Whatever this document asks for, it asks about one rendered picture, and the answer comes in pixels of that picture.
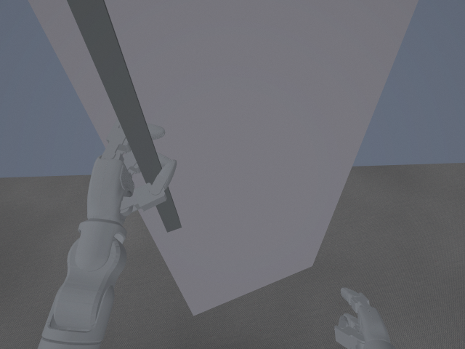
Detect left robot hand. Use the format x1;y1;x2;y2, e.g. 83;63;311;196
87;119;177;225

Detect left robot forearm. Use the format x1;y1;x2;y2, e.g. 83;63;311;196
38;219;127;349

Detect handle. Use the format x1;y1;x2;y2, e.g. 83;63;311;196
67;0;182;232

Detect right robot hand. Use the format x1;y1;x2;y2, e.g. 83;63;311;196
334;287;391;349

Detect fridge door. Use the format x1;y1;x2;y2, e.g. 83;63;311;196
28;0;419;316

